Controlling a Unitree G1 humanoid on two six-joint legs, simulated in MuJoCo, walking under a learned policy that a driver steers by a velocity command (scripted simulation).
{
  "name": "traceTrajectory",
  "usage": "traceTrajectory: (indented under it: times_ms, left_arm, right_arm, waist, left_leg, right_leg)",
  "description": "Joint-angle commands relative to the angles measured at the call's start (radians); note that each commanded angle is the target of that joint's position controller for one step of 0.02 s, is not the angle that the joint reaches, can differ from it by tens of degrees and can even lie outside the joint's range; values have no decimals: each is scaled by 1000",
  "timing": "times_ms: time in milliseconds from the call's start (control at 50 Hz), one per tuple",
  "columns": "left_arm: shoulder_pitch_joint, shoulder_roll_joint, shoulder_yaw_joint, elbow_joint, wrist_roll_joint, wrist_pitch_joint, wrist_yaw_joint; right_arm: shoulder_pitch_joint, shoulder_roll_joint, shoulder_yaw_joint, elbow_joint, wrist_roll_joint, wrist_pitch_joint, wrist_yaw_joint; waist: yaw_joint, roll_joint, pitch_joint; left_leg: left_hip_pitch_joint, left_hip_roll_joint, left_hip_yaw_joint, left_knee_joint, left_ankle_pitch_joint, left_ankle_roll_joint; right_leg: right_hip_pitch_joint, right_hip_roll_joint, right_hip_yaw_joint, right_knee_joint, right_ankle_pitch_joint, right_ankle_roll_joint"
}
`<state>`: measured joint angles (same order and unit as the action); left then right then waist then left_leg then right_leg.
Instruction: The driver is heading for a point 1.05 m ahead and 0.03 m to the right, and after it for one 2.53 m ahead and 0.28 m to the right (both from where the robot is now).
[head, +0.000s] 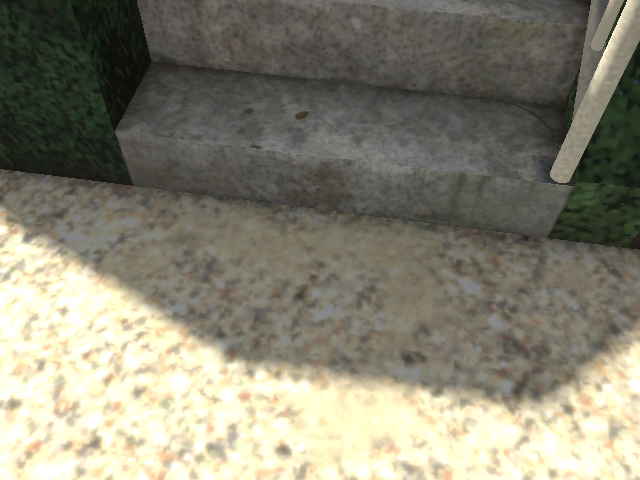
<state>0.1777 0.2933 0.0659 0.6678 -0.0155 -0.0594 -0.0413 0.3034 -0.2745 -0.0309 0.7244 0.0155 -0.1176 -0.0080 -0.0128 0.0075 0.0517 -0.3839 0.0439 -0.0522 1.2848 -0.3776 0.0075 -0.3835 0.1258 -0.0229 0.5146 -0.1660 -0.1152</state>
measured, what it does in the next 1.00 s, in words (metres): walks ahead, turning right: left foot, then right foot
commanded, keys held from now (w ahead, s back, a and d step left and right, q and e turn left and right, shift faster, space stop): w+e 0.38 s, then w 0.36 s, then w+q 0.26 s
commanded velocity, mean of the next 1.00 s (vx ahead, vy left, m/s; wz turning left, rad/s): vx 0.50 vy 0.00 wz -0.28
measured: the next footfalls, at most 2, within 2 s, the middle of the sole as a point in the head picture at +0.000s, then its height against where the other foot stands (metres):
left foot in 0.34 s outside the picture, level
right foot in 0.82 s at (426, 430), level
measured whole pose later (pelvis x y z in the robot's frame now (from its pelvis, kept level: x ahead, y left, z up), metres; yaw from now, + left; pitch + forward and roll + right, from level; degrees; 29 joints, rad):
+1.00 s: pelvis +0.51 -0.10 +0.02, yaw -15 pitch +1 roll +0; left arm 0.23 0.26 0.05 0.71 0.01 -0.09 -0.03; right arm 0.29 -0.32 -0.05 0.80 0.03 -0.06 0.00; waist 0.00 0.05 0.02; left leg -0.52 0.07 -0.06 1.14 -0.29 0.01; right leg -0.24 0.02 -0.09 0.40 -0.18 -0.05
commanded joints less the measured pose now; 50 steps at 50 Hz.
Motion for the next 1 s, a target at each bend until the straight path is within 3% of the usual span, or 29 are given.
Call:
traceTrajectory:
  times_ms: [20,60,120,160,220,280,320,340,360,380,400,420,440,460,500,540,620,700,760,800,820,840,860,880,900,920,940,960,1000]
  left_arm:
    - [17,103,30,-71,9,-17,14]
    - [25,116,32,-55,3,-24,21]
    - [49,138,36,-35,-2,-19,36]
    - [84,143,36,-21,-12,-9,42]
    - [145,158,39,-4,-18,3,46]
    - [152,149,37,0,-17,10,50]
    - [125,126,31,-9,-11,13,49]
    - [120,71,11,-23,-1,9,43]
    - [216,-2,-12,-46,-4,0,44]
    - [265,45,-12,-59,-28,-6,44]
    - [208,133,10,-39,-34,0,46]
    - [125,142,14,-52,-20,5,46]
    - [82,121,12,-65,-6,6,44]
    - [67,103,13,-70,-3,6,40]
    - [91,61,5,-58,-8,12,33]
    - [63,38,-5,-63,3,14,31]
    - [-54,8,-26,-81,10,-6,18]
    - [-168,23,-25,-108,-2,-17,4]
    - [-195,49,-15,-128,-4,-25,-3]
    - [-77,87,9,-95,6,-35,-2]
    - [77,140,36,-57,9,-34,11]
    - [266,235,59,-32,26,-29,28]
    - [277,271,62,-28,36,-24,24]
    - [251,175,40,-28,24,-29,21]
    - [194,137,26,-26,14,-34,21]
    - [128,105,15,-25,14,-38,17]
    - [79,77,8,-23,16,-42,14]
    - [60,66,6,-15,23,-45,15]
    - [46,65,9,4,26,-57,19]
  right_arm:
    - [2,-135,-39,-99,-23,-10,-2]
    - [7,-113,-34,-97,-37,10,-5]
    - [-112,-81,-19,-134,-45,13,-11]
    - [-204,-58,-8,-151,-38,6,-5]
    - [-293,-76,-13,-174,-14,-6,11]
    - [-279,-128,-38,-179,-6,-19,21]
    - [-160,-154,-60,-153,-7,-28,16]
    - [-38,-194,-75,-144,-24,-33,8]
    - [91,-278,-95,-131,-48,-27,0]
    - [136,-259,-97,-98,-31,-15,13]
    - [91,-165,-75,-114,-21,-10,12]
    - [51,-129,-62,-112,-20,-1,10]
    - [12,-110,-52,-106,-25,4,12]
    - [-12,-92,-45,-98,-28,4,13]
    - [-25,-85,-43,-76,-25,-3,17]
    - [-17,-111,-50,-52,-17,-9,19]
    - [-2,-159,-61,-14,-5,2,15]
    - [62,-192,-65,28,9,18,17]
    - [81,-201,-67,54,20,34,15]
    - [59,-210,-66,61,18,46,8]
    - [62,-179,-52,56,11,46,8]
    - [59,-100,-20,20,-23,39,8]
    - [165,-28,0,8,4,22,9]
    - [100,-144,-29,26,30,16,10]
    - [32,-167,-39,6,38,14,13]
    - [5,-151,-38,8,26,21,8]
    - [-4,-142,-42,9,10,31,7]
    - [7,-127,-41,14,12,41,11]
    - [21,-87,-36,25,14,56,11]
  waist:
    - [-19,-5,-87]
    - [-31,-19,-67]
    - [3,-43,-38]
    - [48,-65,-45]
    - [91,-92,-65]
    - [66,-126,-79]
    - [-9,-141,-113]
    - [-69,-92,-221]
    - [-64,134,-375]
    - [-50,343,-407]
    - [-73,186,-266]
    - [-75,102,-163]
    - [-55,62,-93]
    - [-31,73,-51]
    - [-1,109,-37]
    - [5,98,-30]
    - [-26,71,-27]
    - [-68,84,-11]
    - [-53,92,6]
    - [35,76,-44]
    - [103,53,-152]
    - [166,-113,-327]
    - [103,-343,-420]
    - [135,-194,-317]
    - [113,-158,-201]
    - [77,-98,-146]
    - [48,-103,-98]
    - [28,-120,-86]
    - [4,-95,-75]
  left_leg:
    - [-245,79,-53,-63,59,-17]
    - [-223,81,-23,-146,92,-54]
    - [-209,54,10,-363,265,-85]
    - [-155,14,20,-550,401,-84]
    - [-108,-33,9,-695,449,-82]
    - [-70,-42,-29,-776,347,-44]
    - [98,-42,-8,-841,315,7]
    - [316,67,-96,-828,295,67]
    - [681,304,-443,-851,199,200]
    - [748,418,-790,-953,-65,277]
    - [634,369,-687,-984,-183,237]
    - [509,315,-519,-989,-108,196]
    - [391,264,-410,-1011,13,186]
    - [313,224,-329,-1039,99,180]
    - [233,185,-226,-1083,198,186]
    - [224,187,-168,-1111,292,209]
    - [243,176,-67,-1133,372,203]
    - [277,186,-32,-1120,352,178]
    - [336,224,-58,-1081,392,157]
    - [317,196,-38,-942,562,126]
    - [242,135,9,-744,619,96]
    - [19,55,60,-390,289,48]
    - [-291,-74,-7,-118,-209,13]
    - [-381,-28,-95,-16,-167,16]
    - [-410,12,-79,-23,-69,26]
    - [-366,50,-63,-57,13,18]
    - [-335,74,-59,-99,72,9]
    - [-290,89,-64,-110,122,4]
    - [-272,87,-65,-118,167,-9]
  right_leg:
    - [222,-281,406,-291,180,-216]
    - [126,-262,342,-307,272,-216]
    - [47,-199,261,-294,274,-174]
    - [42,-165,241,-258,205,-133]
    - [107,-195,320,-210,113,-116]
    - [217,-242,436,-122,67,-87]
    - [212,-214,445,-16,119,-49]
    - [142,-161,388,192,91,-11]
    - [-149,-25,242,540,-204,63]
    - [-379,-45,204,746,-435,86]
    - [-435,-101,224,831,-342,96]
    - [-428,-132,184,831,-257,101]
    - [-400,-154,171,785,-204,102]
    - [-366,-178,169,733,-169,100]
    - [-297,-191,136,664,-144,102]
    - [-304,-198,114,565,-113,110]
    - [-263,-214,67,292,69,116]
    - [-182,-183,31,116,140,108]
    - [-142,-170,30,39,70,69]
    - [53,-133,4,-34,62,36]
    - [287,-150,21,-38,70,9]
    - [595,-388,277,-18,116,-52]
    - [774,-552,685,-160,-120,-174]
    - [680,-521,653,-209,-231,-144]
    - [566,-492,501,-225,-186,-112]
    - [454,-448,400,-252,-86,-93]
    - [372,-409,313,-286,-9,-82]
    - [324,-392,252,-316,61,-73]
    - [284,-383,158,-347,223,-76]
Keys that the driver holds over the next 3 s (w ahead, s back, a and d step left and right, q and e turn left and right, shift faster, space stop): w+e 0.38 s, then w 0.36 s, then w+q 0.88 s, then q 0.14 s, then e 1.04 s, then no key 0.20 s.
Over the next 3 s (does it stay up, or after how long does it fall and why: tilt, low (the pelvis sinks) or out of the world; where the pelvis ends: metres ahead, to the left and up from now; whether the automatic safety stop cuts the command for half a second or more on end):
stays up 1.15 -0.15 0.20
